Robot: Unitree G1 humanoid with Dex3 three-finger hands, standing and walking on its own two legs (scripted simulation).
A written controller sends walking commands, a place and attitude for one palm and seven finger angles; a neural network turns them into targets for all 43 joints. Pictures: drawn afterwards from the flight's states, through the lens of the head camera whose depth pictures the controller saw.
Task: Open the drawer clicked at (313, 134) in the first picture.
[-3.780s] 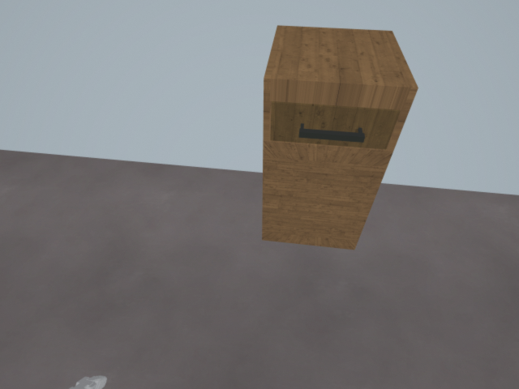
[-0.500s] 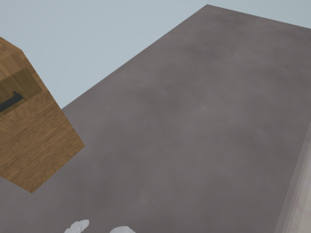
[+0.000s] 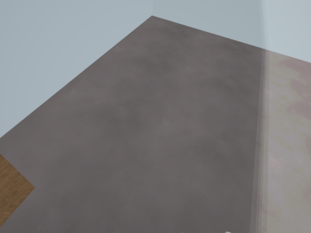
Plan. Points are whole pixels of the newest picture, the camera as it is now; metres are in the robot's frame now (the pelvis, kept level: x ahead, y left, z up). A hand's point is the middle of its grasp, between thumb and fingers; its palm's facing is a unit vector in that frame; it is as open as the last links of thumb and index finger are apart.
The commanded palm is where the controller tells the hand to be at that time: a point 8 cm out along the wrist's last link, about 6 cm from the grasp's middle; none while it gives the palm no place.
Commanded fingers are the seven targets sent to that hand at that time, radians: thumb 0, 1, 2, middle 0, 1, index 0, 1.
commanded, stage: walk to a spot facing it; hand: left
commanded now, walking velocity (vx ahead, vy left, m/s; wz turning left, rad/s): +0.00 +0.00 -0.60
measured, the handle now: out of the picture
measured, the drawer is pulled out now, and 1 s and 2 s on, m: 0.00 0.00 0.00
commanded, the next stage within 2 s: none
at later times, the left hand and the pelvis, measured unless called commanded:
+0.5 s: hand (127, 180) +0.30 +0.11 -0.17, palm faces -0.28 -0.93 -0.24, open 7.3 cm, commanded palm none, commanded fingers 0.00 0.90 0.90 -0.20 -0.30 -0.20 -0.30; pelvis +0.12 -0.03 -0.02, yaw -17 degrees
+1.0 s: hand (110, 171) +0.33 +0.18 -0.18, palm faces -0.48 -0.86 -0.19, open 7.4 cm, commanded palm none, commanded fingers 0.00 0.90 0.90 -0.20 -0.30 -0.20 -0.30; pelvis +0.18 +0.03 +0.00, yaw -35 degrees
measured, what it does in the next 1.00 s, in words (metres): walks ahead, turning right: right foot, then left foot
